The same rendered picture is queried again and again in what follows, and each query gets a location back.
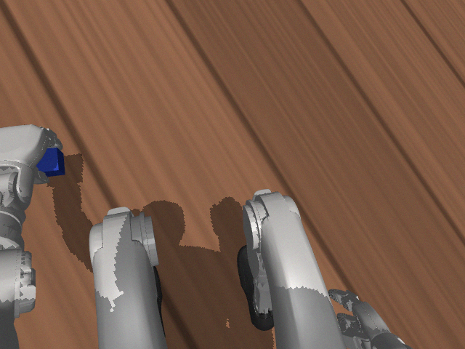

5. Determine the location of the left robot foot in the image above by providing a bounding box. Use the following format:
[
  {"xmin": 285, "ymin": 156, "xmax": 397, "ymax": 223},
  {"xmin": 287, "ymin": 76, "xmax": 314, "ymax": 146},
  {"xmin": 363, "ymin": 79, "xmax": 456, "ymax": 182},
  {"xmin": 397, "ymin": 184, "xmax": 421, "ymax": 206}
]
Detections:
[{"xmin": 153, "ymin": 266, "xmax": 165, "ymax": 336}]

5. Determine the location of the right robot hand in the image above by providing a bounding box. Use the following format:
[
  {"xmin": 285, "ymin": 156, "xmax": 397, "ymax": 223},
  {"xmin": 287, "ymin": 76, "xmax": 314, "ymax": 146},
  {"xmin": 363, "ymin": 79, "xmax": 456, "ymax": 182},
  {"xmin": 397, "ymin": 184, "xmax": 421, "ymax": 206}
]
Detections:
[{"xmin": 328, "ymin": 289, "xmax": 391, "ymax": 349}]

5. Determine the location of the right robot arm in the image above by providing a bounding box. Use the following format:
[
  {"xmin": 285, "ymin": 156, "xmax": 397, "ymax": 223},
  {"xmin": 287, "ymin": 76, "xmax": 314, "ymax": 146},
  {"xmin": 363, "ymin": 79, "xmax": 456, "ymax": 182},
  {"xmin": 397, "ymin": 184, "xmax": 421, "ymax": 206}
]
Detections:
[{"xmin": 371, "ymin": 333, "xmax": 412, "ymax": 349}]

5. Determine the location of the right robot foot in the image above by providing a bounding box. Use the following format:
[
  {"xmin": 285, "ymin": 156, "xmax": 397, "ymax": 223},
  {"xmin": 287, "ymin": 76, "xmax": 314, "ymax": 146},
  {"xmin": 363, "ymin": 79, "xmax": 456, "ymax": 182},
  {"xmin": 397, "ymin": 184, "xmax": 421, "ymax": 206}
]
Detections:
[{"xmin": 237, "ymin": 245, "xmax": 274, "ymax": 331}]

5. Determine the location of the left robot hand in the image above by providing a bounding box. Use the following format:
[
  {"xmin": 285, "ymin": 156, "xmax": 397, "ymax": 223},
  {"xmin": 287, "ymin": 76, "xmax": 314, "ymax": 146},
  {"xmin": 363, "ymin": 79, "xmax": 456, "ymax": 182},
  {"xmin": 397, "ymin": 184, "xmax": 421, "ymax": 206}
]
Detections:
[{"xmin": 0, "ymin": 124, "xmax": 62, "ymax": 184}]

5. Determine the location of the small box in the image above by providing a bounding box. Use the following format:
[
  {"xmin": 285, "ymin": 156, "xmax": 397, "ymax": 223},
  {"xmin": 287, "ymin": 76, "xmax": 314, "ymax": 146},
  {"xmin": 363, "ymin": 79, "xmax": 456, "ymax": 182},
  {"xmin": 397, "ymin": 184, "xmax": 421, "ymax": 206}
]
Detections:
[{"xmin": 36, "ymin": 148, "xmax": 65, "ymax": 177}]

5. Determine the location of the left robot arm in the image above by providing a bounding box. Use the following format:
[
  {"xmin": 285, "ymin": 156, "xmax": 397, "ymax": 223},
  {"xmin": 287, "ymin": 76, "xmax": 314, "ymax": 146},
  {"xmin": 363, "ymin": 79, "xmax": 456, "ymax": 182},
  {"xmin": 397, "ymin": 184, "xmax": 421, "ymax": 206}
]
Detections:
[{"xmin": 0, "ymin": 161, "xmax": 36, "ymax": 349}]

